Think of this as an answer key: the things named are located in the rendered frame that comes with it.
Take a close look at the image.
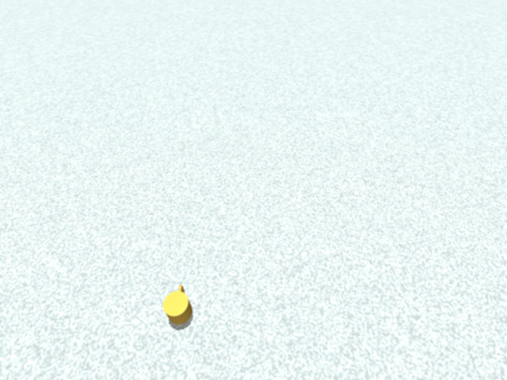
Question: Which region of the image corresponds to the mug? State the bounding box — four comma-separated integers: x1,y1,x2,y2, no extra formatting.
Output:
163,285,193,325

